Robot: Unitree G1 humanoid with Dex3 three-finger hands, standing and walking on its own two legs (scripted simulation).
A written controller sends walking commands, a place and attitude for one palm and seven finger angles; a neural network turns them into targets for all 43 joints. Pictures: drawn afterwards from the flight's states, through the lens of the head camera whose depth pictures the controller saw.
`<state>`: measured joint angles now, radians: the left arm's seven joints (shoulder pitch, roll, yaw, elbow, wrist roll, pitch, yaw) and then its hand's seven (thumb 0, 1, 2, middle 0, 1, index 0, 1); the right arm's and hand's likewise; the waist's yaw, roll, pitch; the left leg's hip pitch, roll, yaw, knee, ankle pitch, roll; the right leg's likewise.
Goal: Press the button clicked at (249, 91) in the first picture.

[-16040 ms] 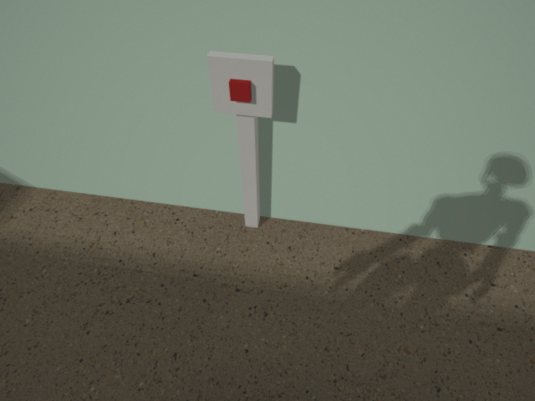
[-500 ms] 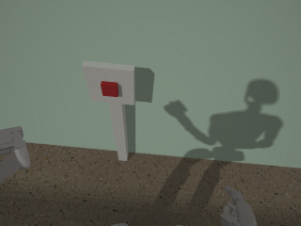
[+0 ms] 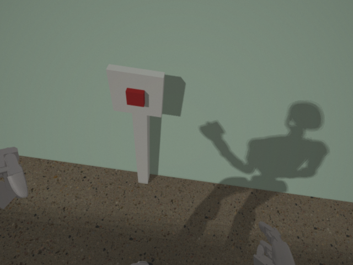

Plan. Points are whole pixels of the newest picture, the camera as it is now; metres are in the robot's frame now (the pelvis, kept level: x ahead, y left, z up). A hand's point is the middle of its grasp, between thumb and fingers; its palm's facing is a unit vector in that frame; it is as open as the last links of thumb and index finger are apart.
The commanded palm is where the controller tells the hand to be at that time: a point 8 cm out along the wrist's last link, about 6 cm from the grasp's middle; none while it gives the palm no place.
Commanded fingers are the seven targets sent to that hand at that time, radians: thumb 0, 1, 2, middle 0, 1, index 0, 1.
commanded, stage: step back with the hand held close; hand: left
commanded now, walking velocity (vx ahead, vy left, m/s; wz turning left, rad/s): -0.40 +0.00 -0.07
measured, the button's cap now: (135, 96) +0.62 +0.18 -0.03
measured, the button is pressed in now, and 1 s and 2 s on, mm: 0 0 0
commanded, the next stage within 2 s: stop stepping back and stand still in 0.10 s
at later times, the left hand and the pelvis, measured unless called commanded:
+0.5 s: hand (20, 229) +0.14 +0.23 +0.16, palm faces +0.31 -0.86 -0.41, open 3.1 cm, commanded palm +0.08 +0.27 +0.18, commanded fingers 0.00 0.90 0.90 -1.30 -1.50 -1.30 -1.50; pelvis -0.07 +0.00 +0.00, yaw -4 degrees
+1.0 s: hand (12, 252) +0.11 +0.22 +0.17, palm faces +0.31 -0.84 -0.44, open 3.1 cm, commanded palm none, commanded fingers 0.00 0.90 0.90 -1.26 -1.46 -1.26 -1.46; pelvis -0.08 -0.01 +0.00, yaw -2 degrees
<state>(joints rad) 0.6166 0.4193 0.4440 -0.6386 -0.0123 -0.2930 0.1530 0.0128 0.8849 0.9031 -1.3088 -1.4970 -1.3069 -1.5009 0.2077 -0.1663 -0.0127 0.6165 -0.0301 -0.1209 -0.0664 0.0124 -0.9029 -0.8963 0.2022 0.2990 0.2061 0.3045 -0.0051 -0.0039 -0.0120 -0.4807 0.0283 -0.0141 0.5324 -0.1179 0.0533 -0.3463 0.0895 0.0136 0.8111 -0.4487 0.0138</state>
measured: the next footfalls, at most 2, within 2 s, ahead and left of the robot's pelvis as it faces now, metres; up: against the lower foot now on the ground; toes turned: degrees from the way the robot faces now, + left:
right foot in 0.12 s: -0.10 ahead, -0.13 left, +0.00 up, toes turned -1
